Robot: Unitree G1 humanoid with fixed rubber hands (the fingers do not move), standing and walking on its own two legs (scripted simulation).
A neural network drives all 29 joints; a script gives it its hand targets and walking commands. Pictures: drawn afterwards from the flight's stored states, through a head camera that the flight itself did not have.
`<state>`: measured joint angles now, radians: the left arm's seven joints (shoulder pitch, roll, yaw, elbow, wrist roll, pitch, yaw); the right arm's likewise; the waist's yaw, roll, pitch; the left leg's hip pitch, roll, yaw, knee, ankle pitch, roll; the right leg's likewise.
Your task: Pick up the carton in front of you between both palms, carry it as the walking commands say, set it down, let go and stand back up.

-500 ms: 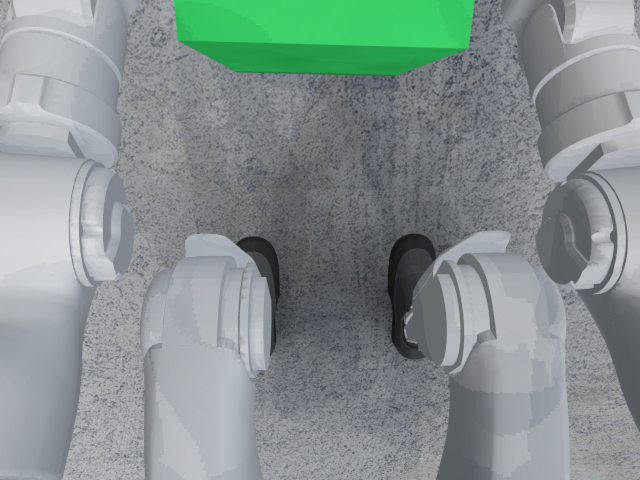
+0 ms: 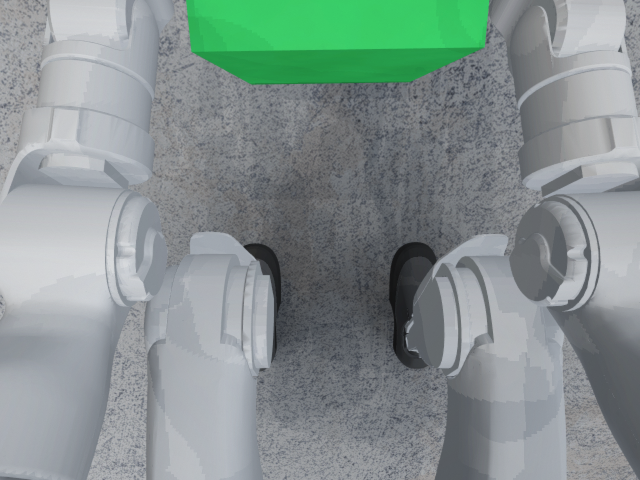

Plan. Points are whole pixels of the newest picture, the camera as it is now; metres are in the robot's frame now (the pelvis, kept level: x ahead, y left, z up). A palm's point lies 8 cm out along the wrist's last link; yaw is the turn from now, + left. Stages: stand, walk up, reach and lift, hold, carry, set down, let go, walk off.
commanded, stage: reach and lift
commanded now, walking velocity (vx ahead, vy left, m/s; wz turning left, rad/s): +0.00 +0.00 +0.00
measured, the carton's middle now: out of the picture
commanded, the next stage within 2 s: none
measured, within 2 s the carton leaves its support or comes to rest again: neither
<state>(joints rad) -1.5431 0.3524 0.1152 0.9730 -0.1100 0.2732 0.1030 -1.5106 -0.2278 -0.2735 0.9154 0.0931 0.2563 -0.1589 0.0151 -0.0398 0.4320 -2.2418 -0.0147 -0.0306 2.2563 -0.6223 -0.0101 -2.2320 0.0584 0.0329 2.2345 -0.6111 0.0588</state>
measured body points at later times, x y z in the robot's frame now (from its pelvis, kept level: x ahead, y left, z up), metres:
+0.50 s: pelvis -0.02 -0.01 +0.12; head +0.26 +0.02 +0.46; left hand +0.51 +0.18 +0.05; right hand +0.52 -0.12 +0.05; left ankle +0.10 +0.12 -0.33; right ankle +0.11 -0.14 -0.33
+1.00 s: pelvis +0.03 -0.01 +0.24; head +0.22 +0.01 +0.65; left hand +0.47 +0.18 +0.19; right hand +0.48 -0.13 +0.20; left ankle +0.10 +0.12 -0.33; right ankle +0.11 -0.14 -0.33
